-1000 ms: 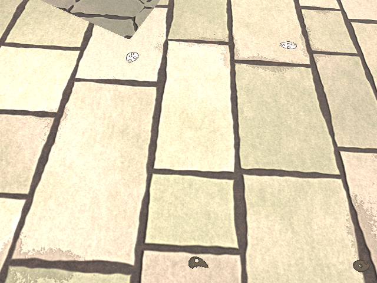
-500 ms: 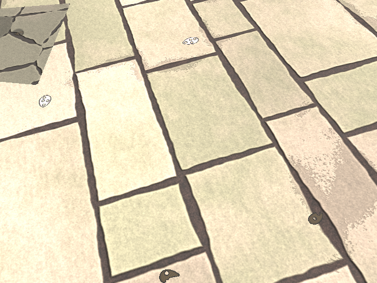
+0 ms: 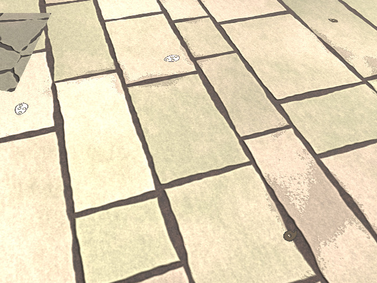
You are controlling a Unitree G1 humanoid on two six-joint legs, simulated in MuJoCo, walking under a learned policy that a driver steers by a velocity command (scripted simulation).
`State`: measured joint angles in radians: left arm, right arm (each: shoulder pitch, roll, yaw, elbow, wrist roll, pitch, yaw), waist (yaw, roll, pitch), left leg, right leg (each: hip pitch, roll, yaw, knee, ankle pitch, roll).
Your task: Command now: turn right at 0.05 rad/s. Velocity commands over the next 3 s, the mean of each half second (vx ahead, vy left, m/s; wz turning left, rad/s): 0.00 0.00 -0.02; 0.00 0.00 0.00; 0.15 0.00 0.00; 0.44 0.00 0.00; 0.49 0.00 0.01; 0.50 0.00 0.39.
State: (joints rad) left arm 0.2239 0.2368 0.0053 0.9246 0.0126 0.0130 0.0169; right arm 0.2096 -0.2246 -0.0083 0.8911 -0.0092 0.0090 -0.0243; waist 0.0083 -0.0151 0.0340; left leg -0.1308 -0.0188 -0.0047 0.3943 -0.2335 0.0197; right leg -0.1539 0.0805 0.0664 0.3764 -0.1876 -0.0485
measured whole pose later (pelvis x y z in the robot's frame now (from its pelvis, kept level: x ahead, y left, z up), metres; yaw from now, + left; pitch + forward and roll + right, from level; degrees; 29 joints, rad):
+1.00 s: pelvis +0.01 +0.02 +0.00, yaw +1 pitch -1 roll +0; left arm 0.28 0.15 -0.02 1.19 0.01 0.00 0.05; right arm 0.30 -0.15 0.02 1.14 -0.01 -0.01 -0.04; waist 0.00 0.00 0.02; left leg -0.13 -0.06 -0.01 0.38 -0.23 0.05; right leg -0.16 0.04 0.07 0.38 -0.20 -0.01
